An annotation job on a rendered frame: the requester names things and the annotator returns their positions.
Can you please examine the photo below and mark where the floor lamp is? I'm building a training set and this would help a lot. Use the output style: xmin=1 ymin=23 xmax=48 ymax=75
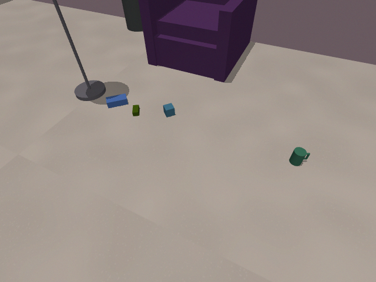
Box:
xmin=53 ymin=0 xmax=106 ymax=101

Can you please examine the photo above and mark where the armchair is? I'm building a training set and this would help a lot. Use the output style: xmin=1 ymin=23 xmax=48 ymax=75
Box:
xmin=138 ymin=0 xmax=257 ymax=82

